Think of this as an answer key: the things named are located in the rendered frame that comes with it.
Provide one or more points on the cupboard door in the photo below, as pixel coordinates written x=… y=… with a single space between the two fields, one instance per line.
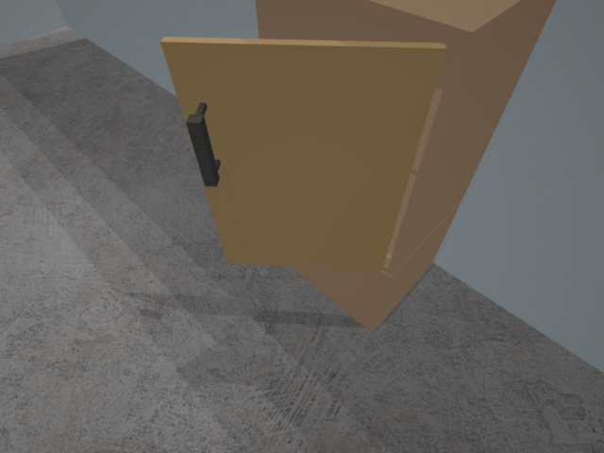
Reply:
x=316 y=141

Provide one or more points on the handle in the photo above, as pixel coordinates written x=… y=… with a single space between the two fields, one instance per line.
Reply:
x=202 y=148

